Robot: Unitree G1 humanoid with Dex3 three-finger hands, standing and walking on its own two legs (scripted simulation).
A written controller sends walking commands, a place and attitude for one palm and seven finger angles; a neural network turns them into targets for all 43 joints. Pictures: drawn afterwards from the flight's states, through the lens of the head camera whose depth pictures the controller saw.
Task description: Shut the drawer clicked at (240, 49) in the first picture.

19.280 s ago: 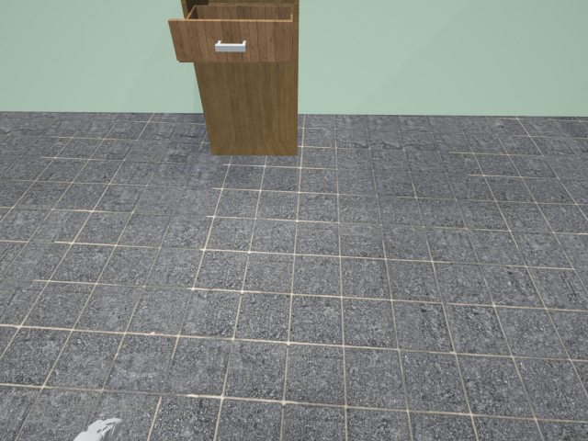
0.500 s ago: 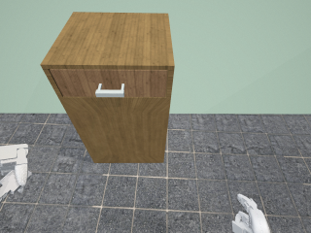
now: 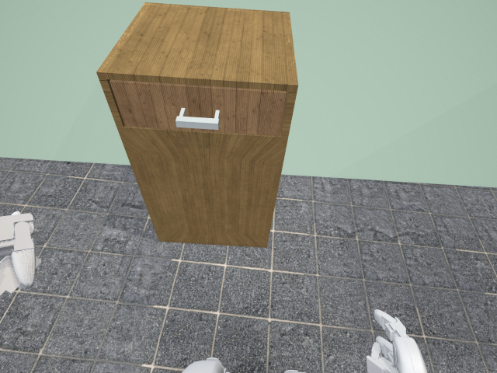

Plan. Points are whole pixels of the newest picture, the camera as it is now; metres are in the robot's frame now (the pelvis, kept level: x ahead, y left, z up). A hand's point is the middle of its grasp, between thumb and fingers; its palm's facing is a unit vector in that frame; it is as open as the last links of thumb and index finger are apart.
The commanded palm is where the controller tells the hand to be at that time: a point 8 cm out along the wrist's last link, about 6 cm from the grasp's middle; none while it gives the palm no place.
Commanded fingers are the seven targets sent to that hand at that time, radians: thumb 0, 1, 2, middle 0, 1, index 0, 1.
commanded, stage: step back with the hand held close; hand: left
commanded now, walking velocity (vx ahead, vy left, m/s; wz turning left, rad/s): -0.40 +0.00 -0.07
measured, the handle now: (198, 117) +0.70 +0.17 -0.02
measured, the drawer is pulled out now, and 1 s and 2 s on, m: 0.00 0.00 0.00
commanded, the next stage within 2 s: stop stepping back and stand still in 0.54 s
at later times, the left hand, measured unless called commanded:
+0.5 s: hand out of the picture +0.12 +0.26 +0.21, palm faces +0.35 -0.87 -0.35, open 3.3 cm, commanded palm +0.06 +0.30 +0.20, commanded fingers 0.00 0.90 0.90 -1.40 -1.60 -1.40 -1.60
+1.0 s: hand out of the picture -0.02 +0.24 +0.19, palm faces +0.17 -0.88 -0.44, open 3.3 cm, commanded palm -0.08 +0.31 +0.20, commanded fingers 0.00 0.90 0.90 -1.40 -1.60 -1.40 -1.60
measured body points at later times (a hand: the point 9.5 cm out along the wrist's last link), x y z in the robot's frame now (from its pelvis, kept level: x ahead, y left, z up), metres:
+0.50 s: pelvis -0.09 +0.02 +0.02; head -0.05 +0.09 +0.46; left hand +0.09 +0.31 +0.22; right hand +0.09 -0.19 -0.05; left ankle +0.09 +0.07 -0.71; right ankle -0.27 -0.13 -0.64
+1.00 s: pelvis -0.24 +0.05 +0.01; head -0.25 +0.08 +0.46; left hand -0.04 +0.29 +0.21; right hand -0.16 -0.21 -0.07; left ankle -0.09 +0.11 -0.69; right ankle -0.25 -0.07 -0.72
